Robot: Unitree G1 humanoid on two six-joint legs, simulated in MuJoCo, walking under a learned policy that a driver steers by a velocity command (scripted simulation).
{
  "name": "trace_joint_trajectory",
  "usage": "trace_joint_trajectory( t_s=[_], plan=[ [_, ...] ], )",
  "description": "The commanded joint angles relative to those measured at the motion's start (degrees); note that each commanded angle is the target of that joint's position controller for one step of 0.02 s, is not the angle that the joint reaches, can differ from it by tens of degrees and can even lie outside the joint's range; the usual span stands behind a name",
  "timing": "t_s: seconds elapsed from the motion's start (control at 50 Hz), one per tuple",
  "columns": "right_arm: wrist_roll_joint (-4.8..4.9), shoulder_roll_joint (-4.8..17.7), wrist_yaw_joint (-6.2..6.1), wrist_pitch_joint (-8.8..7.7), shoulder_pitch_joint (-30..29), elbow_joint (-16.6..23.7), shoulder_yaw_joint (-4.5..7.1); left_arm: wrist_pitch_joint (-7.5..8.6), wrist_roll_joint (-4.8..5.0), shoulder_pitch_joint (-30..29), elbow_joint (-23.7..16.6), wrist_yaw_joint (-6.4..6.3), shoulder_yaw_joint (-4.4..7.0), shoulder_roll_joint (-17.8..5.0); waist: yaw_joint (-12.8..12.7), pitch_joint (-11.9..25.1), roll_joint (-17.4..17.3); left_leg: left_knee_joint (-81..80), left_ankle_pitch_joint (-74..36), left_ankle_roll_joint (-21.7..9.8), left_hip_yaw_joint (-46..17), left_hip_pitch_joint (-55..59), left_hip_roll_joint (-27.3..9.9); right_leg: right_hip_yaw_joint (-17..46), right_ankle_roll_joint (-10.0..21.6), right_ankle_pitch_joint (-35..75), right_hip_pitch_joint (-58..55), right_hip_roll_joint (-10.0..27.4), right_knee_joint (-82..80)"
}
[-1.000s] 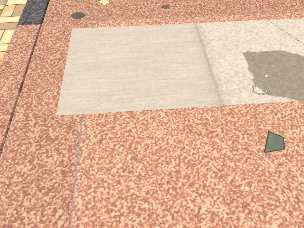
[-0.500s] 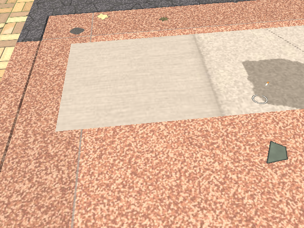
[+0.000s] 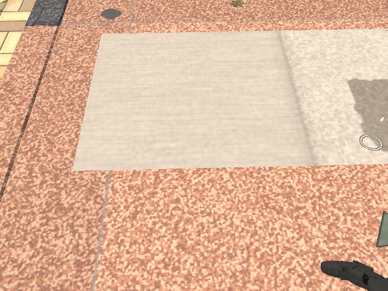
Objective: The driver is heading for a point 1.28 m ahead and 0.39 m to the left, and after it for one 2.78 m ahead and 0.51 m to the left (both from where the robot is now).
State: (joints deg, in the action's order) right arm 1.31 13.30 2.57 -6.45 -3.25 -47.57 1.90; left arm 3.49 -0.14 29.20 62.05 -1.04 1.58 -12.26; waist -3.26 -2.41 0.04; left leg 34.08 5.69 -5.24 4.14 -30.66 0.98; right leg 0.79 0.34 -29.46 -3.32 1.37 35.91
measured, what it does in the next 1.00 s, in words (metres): walks ahead, turning left: right foot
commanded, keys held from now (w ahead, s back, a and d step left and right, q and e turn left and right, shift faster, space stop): w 0.44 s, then w+q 0.56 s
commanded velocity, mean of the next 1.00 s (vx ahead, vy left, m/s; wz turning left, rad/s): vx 0.49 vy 0.00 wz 0.21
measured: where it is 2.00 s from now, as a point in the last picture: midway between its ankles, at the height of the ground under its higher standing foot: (156, 138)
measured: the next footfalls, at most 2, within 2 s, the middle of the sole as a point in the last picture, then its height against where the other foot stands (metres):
right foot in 0.52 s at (257, 279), level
left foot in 1.08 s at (176, 207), level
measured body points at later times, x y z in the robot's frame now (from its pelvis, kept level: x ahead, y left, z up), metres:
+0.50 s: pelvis +0.29 -0.02 +0.02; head +0.32 -0.03 +0.46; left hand +0.51 +0.20 -0.08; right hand +0.23 -0.29 -0.13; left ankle +0.13 +0.09 -0.71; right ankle +0.45 -0.14 -0.70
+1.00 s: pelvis +0.56 -0.02 +0.02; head +0.58 +0.00 +0.47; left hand +0.50 +0.25 -0.12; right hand +0.79 -0.21 -0.09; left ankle +0.69 +0.15 -0.68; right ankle +0.45 -0.14 -0.71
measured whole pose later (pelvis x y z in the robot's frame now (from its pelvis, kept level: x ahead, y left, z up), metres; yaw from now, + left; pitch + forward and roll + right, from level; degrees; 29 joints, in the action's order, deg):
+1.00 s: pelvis +0.56 -0.02 +0.02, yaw +15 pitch +1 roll -2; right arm 1.3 13.3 2.7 -1.9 5.0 -46.8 3.7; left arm 4.7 0.2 18.4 55.1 -1.3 4.4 -14.2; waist -3.5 -1.3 -1.6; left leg 39.3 1.7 -3.9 1.6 -37.3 -5.6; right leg -16.9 -0.8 -20.0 -5.3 0.0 13.9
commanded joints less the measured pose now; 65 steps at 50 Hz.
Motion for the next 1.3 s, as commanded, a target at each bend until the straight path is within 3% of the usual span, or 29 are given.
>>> trace_joint_trajectory(
  t_s=[0.02, 0.04, 0.06, 0.08, 0.16, 0.24, 0.32, 0.44, 0.48, 0.52, 0.54, 0.56, 0.58, 0.6, 0.62, 0.66, 0.74, 0.86, 0.96, 1.02, 1.06, 1.08, 1.1, 1.12, 1.14, 1.16, 1.18, 1.2, 1.3],
  plan=[
    [-0.68, 10.91, -0.20, 0.52, 25.09, -5.17, 3.19, 3.51, 1.82, 2.50, -4.55, 0.97, 0.23, -3.90, 10.12, 20.73, -11.60, -18.70, 19.28, -13.07, -47.50, 52.26, -21.88, 8.46, 2.38, -1.03, 41.86, -2.45, 44.11],
    [-0.39, 8.46, -0.35, 0.21, 19.39, -4.29, 2.48, 4.27, 3.16, -4.23, -6.83, 0.92, 1.18, -7.05, 8.72, 11.03, -8.08, -19.35, 14.24, -10.40, -37.17, 42.51, -20.30, 6.04, 3.30, 4.18, 44.82, 0.33, 44.31],
    [-0.64, 7.38, -0.16, -0.20, 14.42, -3.28, 2.02, 4.46, 2.87, -7.25, -7.45, 0.34, 1.34, -7.30, 6.54, 7.26, -1.17, -20.72, 5.38, -9.24, -29.50, 32.59, -18.50, 4.92, 3.38, 9.87, 41.45, 3.48, 41.73],
    [-1.30, 6.01, 0.15, -0.52, 12.18, -3.16, 1.68, 4.02, 2.05, -8.08, -7.49, -0.16, 1.99, -7.00, 4.52, 5.00, 0.05, -21.96, -0.09, -8.46, -23.63, 25.51, -16.24, 4.30, 3.31, 12.72, 38.34, 5.26, 38.83],
    [-1.53, 5.22, -0.10, -0.83, 14.29, -5.61, 1.25, 1.46, 1.51, -7.11, -8.29, -0.41, 2.41, -4.13, 1.06, 1.69, -3.43, -27.39, -1.62, -9.18, -15.04, 16.81, -12.93, 3.51, 2.73, 15.28, 35.45, 8.09, 31.03],
    [-1.53, 8.04, -1.90, -0.27, 19.04, -6.84, 1.77, 1.43, 0.42, -17.76, -12.32, -0.24, 2.83, -5.30, 3.18, -1.11, -1.96, -29.16, -3.84, -9.05, -12.56, 19.67, -12.84, 2.62, 0.37, 26.66, 44.38, 8.76, 18.02],
    [-0.86, 9.05, -2.70, 0.30, 23.45, -7.67, 1.85, 2.20, 0.69, -26.73, -14.91, 0.78, 2.02, -3.92, 6.02, -1.63, -2.21, -28.74, -6.22, -6.58, -8.06, 22.12, -10.81, -0.32, 0.22, 36.37, 41.50, 5.77, 2.95],
    [-0.32, 9.96, -3.06, 1.91, 28.86, -9.95, 2.43, 3.03, 1.45, -34.57, -18.73, 3.01, 1.50, -4.96, 7.52, -2.95, -3.01, -23.01, -9.77, -5.73, -8.76, 34.27, -15.48, -0.79, 2.21, 30.25, 42.73, 3.45, -5.84],
    [-0.23, 10.70, -3.16, 2.46, 27.81, -9.64, 2.73, 3.45, 1.42, -30.98, -18.57, 3.26, 2.36, -7.11, 4.53, -0.63, -4.51, -17.82, -20.23, -4.62, -9.75, 35.17, -15.83, -1.58, 3.65, 25.86, 35.09, 1.33, -7.73],
    [-0.78, 9.20, -3.07, 2.75, 25.24, -8.05, 1.96, 3.79, 1.03, -13.26, -13.91, 2.55, 4.99, -12.55, -4.12, 10.75, -4.26, 2.05, -27.92, -1.79, -6.67, 26.64, -10.65, -0.96, 7.12, 27.53, 8.79, 1.56, -6.92],
    [-1.34, 3.86, -2.71, 2.00, 29.54, -6.35, 0.36, 3.64, -0.45, -3.83, -12.35, 1.96, 6.49, -18.64, -4.31, 21.39, 5.80, 24.77, -7.23, 1.93, -3.00, 5.43, -3.35, 19.13, 13.83, 24.55, -15.99, 17.09, -6.36],
    [-0.08, 1.15, -2.48, 0.80, 32.74, -7.37, -0.54, 3.20, -0.16, -1.92, -11.53, 2.09, 5.80, -16.49, -3.56, 29.16, 15.55, 38.36, 26.59, 3.04, -8.71, -6.41, 2.30, 40.05, 18.44, 16.93, -23.75, 24.91, -15.44],
    [1.61, 8.19, -2.51, 0.12, 27.98, -6.66, 1.43, 3.19, 0.17, -5.42, -12.14, 1.99, 4.38, -11.91, -3.93, 21.17, 10.37, 43.33, 25.09, 2.16, -12.93, -11.36, -1.25, 34.36, 15.14, 13.65, -17.13, 22.56, -17.37],
    [2.05, 9.28, -2.73, -0.02, 23.33, -5.06, 1.85, 3.17, 0.27, -10.44, -13.11, 1.74, 3.64, -9.65, -2.53, 13.49, 7.90, 42.80, 20.06, 1.69, -10.85, -12.70, -4.33, 24.96, 12.60, 16.00, -8.16, 20.72, -18.63],
    [1.45, 8.33, -3.13, 0.31, 21.18, -4.77, 2.01, 3.37, 0.08, -14.69, -13.33, 1.92, 3.05, -7.88, -0.62, 8.63, 3.94, 39.46, 15.46, 1.89, -10.07, -10.23, -6.61, 18.48, 11.32, 19.44, 0.86, 18.40, -21.35],
    [0.81, 5.92, -3.33, 2.15, 23.19, -5.33, 2.59, 3.84, -0.55, -18.49, -12.94, 2.23, 2.59, -5.63, 3.00, 4.57, 5.64, 34.89, 10.65, 1.91, -10.40, -3.87, -9.24, 9.46, 9.47, 22.01, 10.65, 14.80, -25.54],
    [0.61, 3.90, -3.41, 4.38, 21.38, -3.63, 3.02, 4.32, -0.90, -17.70, -11.26, 1.52, 3.42, -7.37, 4.53, 0.99, 3.81, 30.87, 4.22, 2.62, -10.75, -6.91, -9.70, 0.21, 10.18, 29.24, 13.88, 13.94, -28.89],
    [-0.22, 2.99, -1.61, 3.74, 10.86, 0.54, 2.72, 3.44, -0.66, -14.76, -10.40, -0.24, 4.08, -9.69, 1.95, -1.70, 2.26, 12.76, -9.52, 3.28, -6.88, -9.66, -8.51, -8.80, 8.71, 32.05, 9.51, 13.01, -29.89],
    [-0.07, 2.43, 0.30, 3.66, 2.44, 5.28, 2.04, 1.61, 0.46, -9.80, -9.09, -0.59, 4.81, -11.25, -0.80, -4.11, 1.69, 5.08, -4.83, 1.46, -2.51, -13.13, -7.33, -12.02, 8.12, 37.49, -0.97, 16.02, -25.89],
    [0.19, 4.57, 1.07, 3.86, 4.12, 6.97, 3.00, 0.50, 1.11, -11.57, -9.92, -0.80, 5.44, -13.46, 2.17, -0.88, 4.34, 3.82, 3.31, -1.26, 2.14, -5.19, -3.01, -14.43, 6.42, 60.27, -3.56, 16.48, -17.36],
    [0.60, 8.79, 0.84, 3.96, 15.84, 4.90, 5.36, -0.35, 1.54, -13.82, -10.73, -0.98, 5.64, -14.87, 9.41, 6.12, 5.29, 0.84, 4.41, -4.37, 4.54, 11.59, 2.10, -16.10, 4.40, 72.15, -0.71, 14.62, -0.21],
    [0.54, 13.17, -0.23, 4.22, 25.25, 2.43, 7.59, -0.18, 1.25, -13.94, -11.45, -1.05, 5.31, -14.37, 13.79, 11.17, 2.29, -2.37, 1.77, -6.88, -0.53, 28.50, 1.54, -16.34, 1.72, 61.13, 9.98, 12.26, 15.07],
    [0.64, 19.78, -1.22, 4.36, 26.88, 1.65, 8.80, 1.04, -1.29, -9.66, -14.10, -0.34, 2.89, -5.62, 8.27, 14.70, -13.51, -4.16, 2.51, -14.82, -28.01, 47.37, -13.34, -14.04, -1.66, 7.91, 34.73, 2.96, 35.93],
    [-0.28, 18.71, -0.89, 3.47, 28.31, 3.77, 7.84, 3.96, 0.95, -11.91, -16.49, 0.54, 2.24, -6.45, 8.65, 24.70, -11.94, -15.87, 12.46, -22.35, -53.90, 55.65, -21.25, 0.86, -2.05, -6.01, 45.85, -3.98, 47.00],
    [-0.94, 14.24, -0.73, 2.82, 27.55, 3.43, 6.62, 5.65, 3.33, -19.17, -18.09, 1.16, 3.10, -9.84, 10.90, 18.41, -6.44, -18.22, 9.65, -18.28, -47.13, 53.12, -19.72, 4.51, -0.26, -0.93, 52.30, -0.63, 47.23],
    [-0.52, 11.67, -0.82, 2.27, 24.30, 3.77, 5.95, 6.33, 3.21, -20.57, -18.46, 1.14, 2.84, -9.51, 8.96, 12.65, -3.67, -17.50, 5.66, -15.86, -38.68, 45.36, -17.43, 4.26, 1.08, 4.20, 52.26, 2.05, 42.73],
    [-0.30, 9.40, -0.81, 2.06, 19.16, 4.97, 5.23, 6.23, 1.63, -20.16, -17.45, 0.65, 3.15, -9.72, 5.92, 8.81, 0.33, -17.61, -0.11, -13.87, -32.11, 35.70, -14.92, 4.19, 0.93, 7.60, 47.82, 4.41, 37.51],
    [-0.65, 7.71, -0.98, 1.96, 15.96, 6.10, 4.60, 5.50, 0.60, -18.98, -17.08, 0.46, 3.85, -10.77, 3.68, 7.34, 0.07, -18.57, -5.28, -12.99, -27.86, 28.79, -13.18, 4.45, 0.50, 9.50, 42.89, 5.85, 33.63],
    [-0.40, 10.99, -2.71, 1.77, 17.99, 6.43, 5.20, 2.80, -0.81, -22.93, -19.74, 0.20, 3.46, -7.88, 2.71, 3.58, -0.74, -21.91, -13.41, -12.10, -20.18, 17.96, -9.38, 2.04, -3.32, 18.56, 39.36, 4.97, 18.01]
  ],
)
Velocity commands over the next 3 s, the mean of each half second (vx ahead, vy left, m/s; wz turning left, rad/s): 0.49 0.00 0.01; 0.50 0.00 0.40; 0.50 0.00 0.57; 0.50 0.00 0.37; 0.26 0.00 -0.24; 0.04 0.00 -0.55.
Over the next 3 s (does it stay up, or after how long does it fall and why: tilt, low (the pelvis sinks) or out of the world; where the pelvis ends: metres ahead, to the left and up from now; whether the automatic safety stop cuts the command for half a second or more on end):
stays up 1.20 0.43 0.02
